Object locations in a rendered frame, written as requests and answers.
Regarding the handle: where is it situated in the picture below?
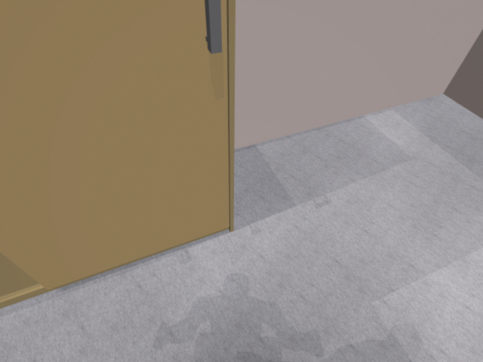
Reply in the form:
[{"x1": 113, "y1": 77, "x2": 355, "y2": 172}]
[{"x1": 205, "y1": 0, "x2": 222, "y2": 54}]

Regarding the wardrobe door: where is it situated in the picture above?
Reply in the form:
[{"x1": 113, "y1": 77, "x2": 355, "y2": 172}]
[
  {"x1": 0, "y1": 253, "x2": 39, "y2": 296},
  {"x1": 0, "y1": 0, "x2": 229, "y2": 290}
]

